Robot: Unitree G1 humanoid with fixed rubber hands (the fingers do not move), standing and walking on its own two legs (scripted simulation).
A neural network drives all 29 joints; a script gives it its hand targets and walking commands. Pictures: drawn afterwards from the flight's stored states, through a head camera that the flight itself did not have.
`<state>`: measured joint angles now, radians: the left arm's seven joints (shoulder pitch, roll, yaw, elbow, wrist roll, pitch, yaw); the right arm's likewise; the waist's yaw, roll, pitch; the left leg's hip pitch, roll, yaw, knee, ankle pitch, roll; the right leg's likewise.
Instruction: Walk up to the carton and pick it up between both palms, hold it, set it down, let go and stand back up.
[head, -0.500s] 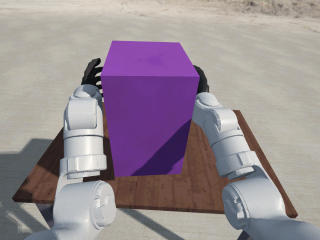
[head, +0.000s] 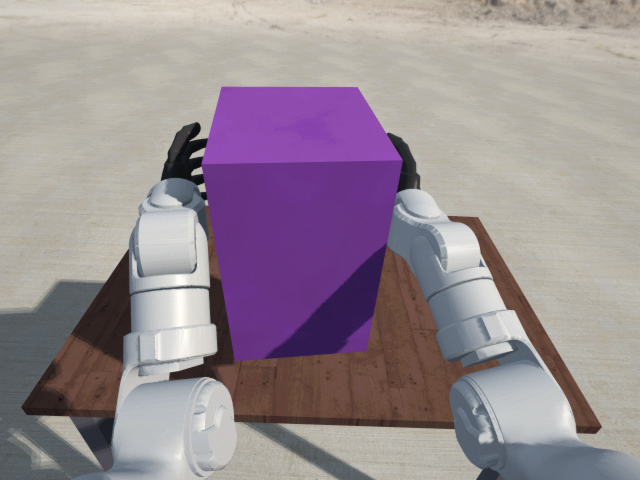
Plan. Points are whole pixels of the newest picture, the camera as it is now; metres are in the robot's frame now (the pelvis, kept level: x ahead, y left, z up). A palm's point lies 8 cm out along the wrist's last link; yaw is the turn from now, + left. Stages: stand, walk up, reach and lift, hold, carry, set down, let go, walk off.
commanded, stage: hold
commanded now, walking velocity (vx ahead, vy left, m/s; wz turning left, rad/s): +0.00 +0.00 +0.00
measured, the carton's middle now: (296, 223) +0.36 +0.01 +0.22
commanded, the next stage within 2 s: none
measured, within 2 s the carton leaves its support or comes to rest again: neither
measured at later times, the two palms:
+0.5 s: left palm (184, 190) +0.36 +0.13 +0.26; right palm (407, 199) +0.36 -0.12 +0.25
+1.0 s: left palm (182, 189) +0.36 +0.13 +0.26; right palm (404, 195) +0.36 -0.12 +0.25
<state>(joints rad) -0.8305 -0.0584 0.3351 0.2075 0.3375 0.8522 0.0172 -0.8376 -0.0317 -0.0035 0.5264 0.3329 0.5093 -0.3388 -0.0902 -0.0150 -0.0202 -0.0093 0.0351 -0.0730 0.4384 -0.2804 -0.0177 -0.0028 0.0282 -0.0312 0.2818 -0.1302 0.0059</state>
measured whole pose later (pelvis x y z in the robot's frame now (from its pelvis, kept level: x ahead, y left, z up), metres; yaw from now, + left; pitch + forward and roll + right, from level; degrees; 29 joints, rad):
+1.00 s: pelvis -0.01 -0.01 +0.00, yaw +0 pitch -8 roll -2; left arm -0.87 -0.04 0.35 0.29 0.33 0.82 0.02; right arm -0.87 -0.02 -0.03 0.59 0.31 0.50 -0.33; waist -0.08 -0.03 -0.04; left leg -0.03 0.03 -0.09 0.42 -0.26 -0.03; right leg -0.03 0.03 -0.03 0.29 -0.12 0.00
